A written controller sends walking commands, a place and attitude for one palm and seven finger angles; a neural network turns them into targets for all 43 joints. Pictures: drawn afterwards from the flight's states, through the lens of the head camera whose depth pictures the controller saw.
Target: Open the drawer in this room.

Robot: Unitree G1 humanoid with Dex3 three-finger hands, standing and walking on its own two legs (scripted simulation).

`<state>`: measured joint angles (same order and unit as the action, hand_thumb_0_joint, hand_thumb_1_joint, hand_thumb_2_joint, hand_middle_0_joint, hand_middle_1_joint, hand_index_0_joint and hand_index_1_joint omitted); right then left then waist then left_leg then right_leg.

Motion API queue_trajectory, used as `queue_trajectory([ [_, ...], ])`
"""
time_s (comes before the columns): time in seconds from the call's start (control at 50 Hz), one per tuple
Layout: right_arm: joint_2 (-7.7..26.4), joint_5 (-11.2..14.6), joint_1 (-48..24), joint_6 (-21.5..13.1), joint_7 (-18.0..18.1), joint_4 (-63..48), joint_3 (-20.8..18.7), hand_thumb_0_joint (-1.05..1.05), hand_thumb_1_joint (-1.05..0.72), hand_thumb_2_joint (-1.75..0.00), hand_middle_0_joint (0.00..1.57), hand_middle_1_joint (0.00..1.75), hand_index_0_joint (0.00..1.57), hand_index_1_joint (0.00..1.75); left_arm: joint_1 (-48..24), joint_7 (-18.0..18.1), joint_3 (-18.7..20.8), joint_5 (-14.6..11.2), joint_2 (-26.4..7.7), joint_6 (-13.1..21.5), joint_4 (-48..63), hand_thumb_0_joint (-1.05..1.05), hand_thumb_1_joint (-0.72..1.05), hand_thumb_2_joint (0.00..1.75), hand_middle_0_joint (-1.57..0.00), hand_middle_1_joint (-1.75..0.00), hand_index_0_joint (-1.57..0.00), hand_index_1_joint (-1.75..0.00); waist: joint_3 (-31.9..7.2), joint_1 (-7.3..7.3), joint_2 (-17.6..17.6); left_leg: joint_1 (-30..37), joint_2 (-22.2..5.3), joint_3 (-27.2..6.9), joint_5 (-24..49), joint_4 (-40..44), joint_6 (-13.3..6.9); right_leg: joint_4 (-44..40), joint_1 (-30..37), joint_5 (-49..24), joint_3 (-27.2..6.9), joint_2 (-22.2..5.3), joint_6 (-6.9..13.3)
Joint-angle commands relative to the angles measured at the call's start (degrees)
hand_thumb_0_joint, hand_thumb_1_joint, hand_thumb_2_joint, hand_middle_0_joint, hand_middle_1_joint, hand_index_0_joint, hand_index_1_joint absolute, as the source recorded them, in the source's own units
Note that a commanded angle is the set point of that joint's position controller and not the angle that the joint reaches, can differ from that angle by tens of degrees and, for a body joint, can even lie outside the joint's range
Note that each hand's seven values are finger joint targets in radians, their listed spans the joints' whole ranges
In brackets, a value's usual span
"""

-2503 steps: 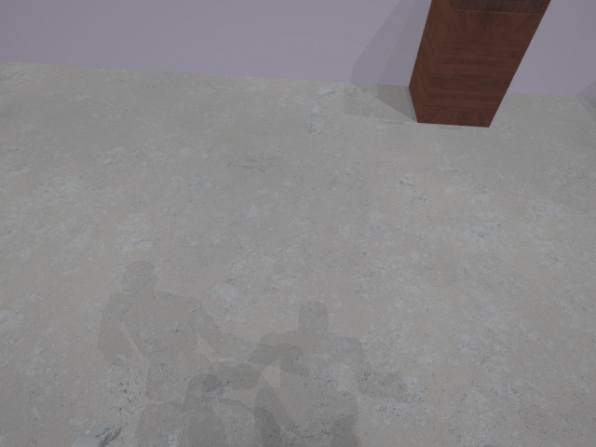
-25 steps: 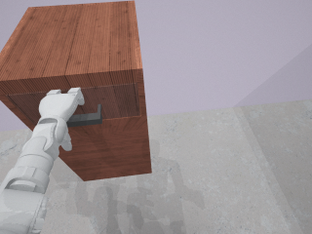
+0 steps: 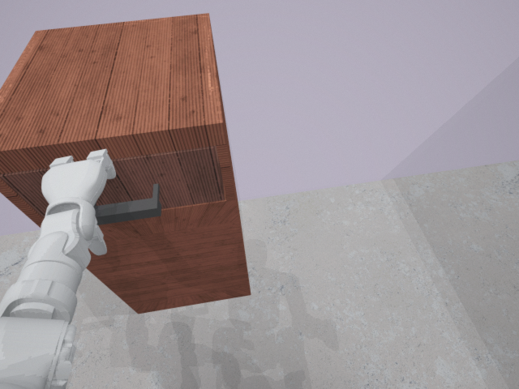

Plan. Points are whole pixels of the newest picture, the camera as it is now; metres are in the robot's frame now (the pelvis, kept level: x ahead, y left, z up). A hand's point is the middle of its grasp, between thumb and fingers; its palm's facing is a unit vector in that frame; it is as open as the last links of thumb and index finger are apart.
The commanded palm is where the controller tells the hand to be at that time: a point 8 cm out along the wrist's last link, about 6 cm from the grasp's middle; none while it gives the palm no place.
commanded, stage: move the hooked fingers above the handle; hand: left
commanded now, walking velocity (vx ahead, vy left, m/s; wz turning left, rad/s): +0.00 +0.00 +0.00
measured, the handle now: (124, 202) +0.47 +0.28 -0.03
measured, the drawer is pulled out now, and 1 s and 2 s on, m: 0.00 0.00 0.00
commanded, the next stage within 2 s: lower the fingers behind the handle in 0.90 s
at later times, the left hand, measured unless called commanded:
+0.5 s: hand (103, 198) +0.42 +0.27 +0.05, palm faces -0.06 +0.00 -1.00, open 13.6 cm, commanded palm +0.39 +0.26 +0.09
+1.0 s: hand (105, 216) +0.40 +0.28 +0.02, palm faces -0.18 -0.06 -0.98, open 13.8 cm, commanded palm +0.40 +0.26 +0.09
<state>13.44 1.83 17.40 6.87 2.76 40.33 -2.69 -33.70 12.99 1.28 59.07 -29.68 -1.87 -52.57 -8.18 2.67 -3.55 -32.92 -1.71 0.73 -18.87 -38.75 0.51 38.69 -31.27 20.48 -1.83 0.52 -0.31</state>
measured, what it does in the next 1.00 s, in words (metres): stands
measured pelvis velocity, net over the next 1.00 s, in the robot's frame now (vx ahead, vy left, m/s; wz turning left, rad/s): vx -0.01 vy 0.01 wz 0.04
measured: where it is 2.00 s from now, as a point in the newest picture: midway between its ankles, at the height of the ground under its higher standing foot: outside the picture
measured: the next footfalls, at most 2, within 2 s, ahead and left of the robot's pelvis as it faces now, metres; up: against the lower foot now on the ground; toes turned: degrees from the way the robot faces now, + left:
none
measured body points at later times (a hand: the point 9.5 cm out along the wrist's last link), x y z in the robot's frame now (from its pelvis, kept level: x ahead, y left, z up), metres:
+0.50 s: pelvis +0.00 +0.01 +0.00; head +0.04 -0.02 +0.45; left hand +0.41 +0.27 +0.11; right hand +0.07 -0.25 -0.15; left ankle -0.01 +0.13 -0.72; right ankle -0.02 -0.12 -0.72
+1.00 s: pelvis -0.01 +0.01 +0.00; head +0.05 +0.00 +0.44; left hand +0.41 +0.28 +0.08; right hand +0.06 -0.27 -0.14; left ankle -0.01 +0.13 -0.72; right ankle -0.02 -0.13 -0.72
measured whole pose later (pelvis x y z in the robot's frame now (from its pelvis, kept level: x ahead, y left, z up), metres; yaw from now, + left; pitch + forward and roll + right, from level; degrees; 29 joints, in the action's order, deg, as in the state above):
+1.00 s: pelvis -0.01 +0.01 +0.00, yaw +2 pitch +13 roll -1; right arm 15.0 1.1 17.2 5.1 3.5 41.8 -3.8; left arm -36.2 7.8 -6.7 55.1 -28.0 -2.2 -50.9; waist -6.8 2.2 -2.9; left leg -35.3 -0.7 -1.5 -19.0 -41.1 0.1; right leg 39.7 -32.0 20.9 0.4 -0.4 -0.7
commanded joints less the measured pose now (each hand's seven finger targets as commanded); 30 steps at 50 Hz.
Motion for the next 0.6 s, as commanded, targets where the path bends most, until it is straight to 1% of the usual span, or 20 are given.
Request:
queue_trajectory([
  [0.0, 9.1, -0.7, 2.0, -2.4, 1.1, -6.3, -4.0, 0.0, -0.9, -0.9, 0.2, 0.3, 0.2, 0.3, -15.5, -2.5, -4.6, -1.4, -4.3, 6.2, 15.5, 0.0, -0.5, 0.3, -0.3, -1.2, -0.3, -1.2, -13.3, 1.47, 4.5, 12.3, 3.0, 2.2, 17.2, 1.4, -3.5, -5.0, 5.9, -20.3, 2.9, 1.8, 1.6],
  [0.02, 8.8, -0.8, 2.1, -2.5, 1.0, -6.4, -4.1, 0.0, -0.9, -0.9, 0.2, 0.3, 0.2, 0.3, -15.8, -2.9, -5.6, -2.1, -2.9, 7.8, 17.7, 0.0, -0.5, 0.3, -0.3, -1.2, -0.3, -1.2, -12.7, 2.06, 4.1, 13.1, 3.0, 2.0, 17.8, 1.1, -3.5, -5.3, 5.4, -20.2, 2.8, 1.8, 1.7],
  [0.06, 8.8, -1.1, 2.4, -2.6, 0.9, -6.1, -4.4, 0.0, -0.9, -0.9, 0.2, 0.3, 0.2, 0.3, -18.2, -1.9, -2.8, -2.0, -6.0, 10.5, 21.1, 0.0, -0.5, 0.3, -0.3, -1.2, -0.3, -1.2, -13.3, 1.6, 1.7, 13.9, 3.2, 1.4, 17.6, 0.4, -3.3, -4.2, 3.6, -18.9, 2.8, 2.0, 2.0],
  [0.12, 8.9, -1.5, 2.8, -2.7, 0.8, -4.8, -4.4, 0.0, -0.9, -0.9, 0.2, 0.3, 0.2, 0.3, -24.6, 3.1, 2.4, -0.1, -11.7, 12.8, 23.8, 0.0, -0.5, 0.3, -0.3, -1.2, -0.3, -1.2, -13.4, 1.56, 0.7, 12.6, 3.2, 0.2, 16.9, -0.6, -3.2, -2.8, 1.1, -15.9, 3.2, 2.0, 2.4],
  [0.16, 8.8, -1.6, 2.4, -2.8, 0.7, -4.5, -4.4, 0.0, -0.9, -0.9, 0.2, 0.3, 0.2, 0.3, -26.9, 7.9, 7.6, 2.3, -17.2, 12.5, 23.5, 0.0, -0.5, 0.3, -0.3, -1.2, -0.3, -1.2, -15.6, 0.62, -2.1, 10.8, 3.5, -0.1, 16.2, -1.3, -2.8, -1.1, 0.7, -14.6, 3.1, 2.2, 2.6],
  [0.18, 8.8, -1.8, 1.8, -2.8, 0.7, -4.3, -4.2, 0.0, -0.9, -0.9, 0.2, 0.3, 0.2, 0.3, -27.3, 10.2, 10.4, 3.0, -20.1, 12.0, 24.6, 0.0, -0.5, 0.3, -0.3, -1.2, -0.3, -1.2, -18.5, -0.68, -3.7, 10.6, 3.6, -0.3, 17.3, -1.6, -2.5, 0.1, 1.3, -15.0, 3.4, 2.2, 2.9],
  [0.2, 8.5, -2.0, 1.1, -2.8, 0.5, -4.3, -4.0, 0.0, -0.9, -0.9, 0.2, 0.3, 0.2, 0.3, -27.1, 12.3, 10.4, 3.3, -19.8, 10.7, 24.4, 0.0, -0.5, 0.3, -0.3, -1.2, -0.3, -1.2, -19.9, -0.94, -6.1, 10.8, 3.9, 0.1, 18.3, -2.1, -2.3, 0.7, 1.7, -15.8, 3.4, 2.3, 3.0],
  [0.22, 8.8, -2.4, 0.9, -2.8, 0.2, -3.7, -4.0, 0.0, -0.9, -0.9, 0.2, 0.3, 0.2, 0.3, -27.3, 13.9, 12.6, 3.6, -22.2, 9.1, 24.1, 0.0, -0.5, 0.3, -0.3, -1.2, -0.3, -1.2, -22.8, -1.59, -5.5, 11.2, 3.8, 0.2, 19.4, -2.4, -2.2, 1.4, 3.0, -16.5, 3.7, 2.4, 3.0],
  [0.24, 8.5, -2.3, 0.1, -2.8, 0.0, -4.0, -3.7, 0.0, -0.9, -0.9, 0.2, 0.3, 0.2, 0.3, -25.9, 15.1, 11.9, 3.9, -21.5, 7.1, 22.9, 0.0, -0.5, 0.3, -0.3, -1.2, -0.3, -1.2, -24.5, -2.05, -7.0, 11.7, 3.9, 0.6, 20.6, -2.4, -1.9, 1.6, 3.8, -17.9, 3.7, 2.4, 2.9],
  [0.28, 8.4, -2.0, -0.5, -2.6, -0.5, -3.6, -3.7, 0.0, -0.9, -0.9, 0.2, 0.3, 0.2, 0.3, -23.6, 15.2, 9.0, 3.2, -18.1, 2.2, 17.5, 0.0, -0.5, 0.3, -0.3, -1.2, -0.3, -1.2, -24.6, -1.8, -5.7, 11.2, 3.7, 1.5, 21.0, -2.0, -1.5, 1.3, 4.6, -19.3, 4.0, 2.5, 2.6],
  [0.3, 8.6, -1.7, 0.0, -2.5, -0.9, -3.4, -3.7, 0.0, -0.9, -0.9, 0.2, 0.3, 0.2, 0.3, -22.5, 14.0, 5.8, 2.5, -14.7, -0.7, 13.1, 0.0, -0.5, 0.3, -0.3, -1.2, -0.3, -1.2, -22.0, -0.97, -4.0, 10.3, 3.5, 1.7, 20.1, -1.4, -1.5, 0.6, 4.5, -19.0, 4.4, 2.6, 2.5],
  [0.34, 9.3, -0.8, 0.8, -2.1, -1.1, -3.3, -3.7, 0.0, -0.9, -0.9, 0.2, 0.3, 0.2, 0.3, -20.3, 9.5, 1.3, 1.1, -10.7, -5.3, 5.8, 0.0, -0.5, 0.3, -0.3, -1.2, -0.3, -1.2, -20.5, 0.18, 1.0, 9.7, 2.9, 2.1, 18.8, 0.1, -1.7, -1.0, 5.3, -19.1, 4.4, 2.4, 2.0],
  [0.36, 9.8, -0.5, 1.5, -1.9, -1.0, -4.0, -3.8, 0.0, -0.9, -0.9, 0.2, 0.3, 0.2, 0.3, -19.6, 6.6, -3.4, -0.1, -6.1, -7.1, 4.4, 0.0, -0.5, 0.3, -0.3, -1.2, -0.3, -1.2, -19.2, 1.48, 2.5, 10.3, 2.6, 2.3, 18.5, 0.4, -1.9, -1.9, 5.1, -19.3, 4.5, 2.4, 1.9],
  [0.38, 10.1, -0.3, 1.5, -1.8, -0.9, -4.4, -3.7, 0.0, -0.9, -0.9, 0.2, 0.3, 0.2, 0.3, -20.1, 3.6, -5.5, -1.2, -4.2, -7.7, 5.1, 0.0, -0.5, 0.3, -0.3, -1.2, -0.3, -1.2, -19.0, 2.01, 5.3, 11.1, 2.5, 2.2, 18.1, 0.7, -2.3, -3.0, 5.9, -19.8, 4.3, 2.2, 1.5],
  [0.44, 10.5, -0.2, 1.1, -0.6, 0.0, -5.4, -2.8, 0.0, -0.9, -0.9, 0.2, 0.3, 0.2, 0.3, -16.8, -2.2, -5.1, -2.1, -5.3, -6.2, 5.2, 0.0, -0.5, 0.3, -0.3, -1.2, -0.3, -1.2, -14.7, 1.33, 9.1, 10.3, 2.8, 2.2, 16.4, 2.1, -3.0, -4.5, 7.5, -19.5, 4.0, 1.7, 1.4],
  [0.46, 10.6, -0.4, 1.0, -0.6, 0.5, -5.5, -2.6, 0.0, -0.9, -0.9, 0.2, 0.3, 0.2, 0.3, -18.2, -3.8, -5.9, -1.9, -4.9, -4.7, 5.6, 0.0, -0.5, 0.3, -0.3, -1.2, -0.3, -1.2, -11.2, 2.14, 10.4, 9.5, 2.7, 1.9, 14.4, 2.5, -3.2, -5.1, 6.1, -18.0, 4.1, 1.6, 1.4],
  [0.48, 10.5, -0.5, 0.9, -0.7, 0.8, -6.0, -2.5, 0.0, -0.9, -0.9, 0.2, 0.3, 0.2, 0.3, -17.8, -5.0, -4.7, -1.6, -6.0, -2.4, 6.9, 0.0, -0.5, 0.3, -0.3, -1.2, -0.3, -1.2, -9.9, 1.49, 11.0, 8.6, 3.0, 1.7, 12.9, 2.7, -3.3, -5.4, 5.7, -16.4, 3.9, 1.5, 1.4],
  [0.52, 9.9, -1.1, 0.6, -1.0, 1.5, -7.2, -2.5, 0.0, -0.9, -0.9, 0.2, 0.3, 0.2, 0.3, -19.6, -5.3, -1.4, -1.2, -9.5, 3.6, 13.4, 0.0, -0.5, 0.3, -0.3, -1.2, -0.3, -1.2, -10.8, 0.27, 9.1, 8.7, 3.1, 1.6, 12.1, 2.7, -3.5, -5.3, 6.8, -15.1, 2.9, 1.1, 1.8],
  [0.56, 8.9, -1.4, 1.4, -1.5, 1.7, -7.8, -3.1, 0.0, -0.9, -0.9, 0.2, 0.3, 0.2, 0.3, -20.6, -2.9, 2.7, -0.1, -12.6, 9.2, 18.1, 0.0, -0.5, 0.3, -0.3, -1.2, -0.3, -1.2, -13.2, -0.89, 3.5, 9.7, 3.4, 1.3, 13.9, 1.6, -3.5, -3.5, 5.7, -15.6, 2.6, 1.5, 2.3],
  [0.58, 8.6, -1.5, 1.7, -1.7, 1.7, -7.5, -3.4, 0.0, -0.9, -0.9, 0.2, 0.3, 0.2, 0.3, -21.7, -0.8, 6.2, 0.8, -15.7, 11.6, 21.2, 0.0, -0.5, 0.3, -0.3, -1.2, -0.3, -1.2, -15.2, -1.65, 1.0, 9.9, 3.3, 1.0, 16.0, 0.8, -3.3, -2.2, 5.4, -16.6, 2.6, 1.7, 2.6],
])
